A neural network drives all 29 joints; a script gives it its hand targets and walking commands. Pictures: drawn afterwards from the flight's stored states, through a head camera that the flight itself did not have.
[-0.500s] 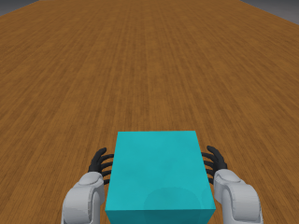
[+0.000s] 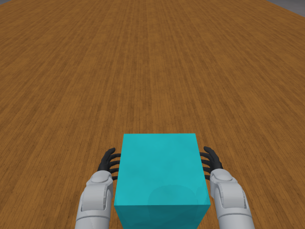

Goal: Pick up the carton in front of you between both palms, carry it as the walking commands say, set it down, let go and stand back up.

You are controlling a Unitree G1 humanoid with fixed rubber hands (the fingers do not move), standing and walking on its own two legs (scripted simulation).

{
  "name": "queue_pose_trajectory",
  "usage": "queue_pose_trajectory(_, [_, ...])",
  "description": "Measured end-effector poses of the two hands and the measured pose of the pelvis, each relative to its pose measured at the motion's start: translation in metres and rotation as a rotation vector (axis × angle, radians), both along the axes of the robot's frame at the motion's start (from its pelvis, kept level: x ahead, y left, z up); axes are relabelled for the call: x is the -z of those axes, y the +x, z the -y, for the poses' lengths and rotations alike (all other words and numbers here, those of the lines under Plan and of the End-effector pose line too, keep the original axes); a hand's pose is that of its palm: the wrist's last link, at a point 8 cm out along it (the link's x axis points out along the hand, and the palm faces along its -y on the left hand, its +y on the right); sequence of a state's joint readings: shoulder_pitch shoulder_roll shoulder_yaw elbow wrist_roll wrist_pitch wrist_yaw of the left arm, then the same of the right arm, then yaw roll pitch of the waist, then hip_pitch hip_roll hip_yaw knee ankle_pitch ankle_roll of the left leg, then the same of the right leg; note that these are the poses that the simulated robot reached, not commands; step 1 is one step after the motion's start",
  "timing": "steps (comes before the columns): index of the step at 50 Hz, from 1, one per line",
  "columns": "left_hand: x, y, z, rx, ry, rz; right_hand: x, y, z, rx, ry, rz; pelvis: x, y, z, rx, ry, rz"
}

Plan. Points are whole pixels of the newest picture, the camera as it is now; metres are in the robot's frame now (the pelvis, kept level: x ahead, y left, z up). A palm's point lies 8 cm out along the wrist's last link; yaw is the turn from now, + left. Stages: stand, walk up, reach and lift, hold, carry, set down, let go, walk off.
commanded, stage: carry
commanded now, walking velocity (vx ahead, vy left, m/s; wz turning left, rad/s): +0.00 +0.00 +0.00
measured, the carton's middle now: (159, 185) +0.29 +0.00 -0.06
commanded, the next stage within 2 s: hold in 0.44 s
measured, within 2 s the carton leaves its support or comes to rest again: neither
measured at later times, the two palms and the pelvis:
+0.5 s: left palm (106, 175) +0.28 +0.14 +0.04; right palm (219, 173) +0.28 -0.16 +0.04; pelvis +0.00 -0.01 +0.00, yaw -1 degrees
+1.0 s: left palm (106, 177) +0.27 +0.14 +0.04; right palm (225, 184) +0.24 -0.16 +0.05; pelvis -0.03 +0.02 +0.01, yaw -6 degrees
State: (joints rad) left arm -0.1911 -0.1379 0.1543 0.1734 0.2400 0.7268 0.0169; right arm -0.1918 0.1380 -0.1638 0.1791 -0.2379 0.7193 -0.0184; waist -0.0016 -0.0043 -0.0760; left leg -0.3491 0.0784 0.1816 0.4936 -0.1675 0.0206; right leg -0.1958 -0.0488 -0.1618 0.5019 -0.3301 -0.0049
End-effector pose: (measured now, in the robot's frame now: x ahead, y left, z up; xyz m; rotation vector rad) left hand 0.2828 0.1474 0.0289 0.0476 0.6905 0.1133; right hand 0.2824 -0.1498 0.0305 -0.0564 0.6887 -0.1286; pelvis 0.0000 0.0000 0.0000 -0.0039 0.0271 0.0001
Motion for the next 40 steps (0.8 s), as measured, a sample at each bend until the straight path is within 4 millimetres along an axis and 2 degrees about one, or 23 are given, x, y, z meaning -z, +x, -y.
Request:
queue_pose_trajectory(7, [-0.004, 0.003, 0.000, -0.013, -0.007, 0.042, -0.004, 0.005, 0.000, 0.000, 0.005, 0.042, 0.001, -0.002, 0.001, 0.000, 0.001, -0.005])
queue_pose_trajectory(23, [-0.006, -0.001, 0.005, -0.012, -0.003, 0.026, -0.006, 0.000, 0.005, 0.002, 0.005, 0.025, 0.001, -0.001, 0.006, 0.003, 0.005, 0.015])
queue_pose_trajectory(34, [-0.008, -0.011, 0.019, 0.047, -0.001, 0.021, -0.010, -0.025, 0.019, 0.048, -0.012, 0.020, -0.008, -0.012, 0.005, 0.054, 0.005, 0.131])
queue_pose_trajectory(40, [-0.011, -0.014, 0.019, 0.064, 0.000, 0.031, -0.014, -0.033, 0.018, 0.067, -0.012, 0.028, -0.007, -0.021, -0.001, 0.069, 0.002, 0.153])
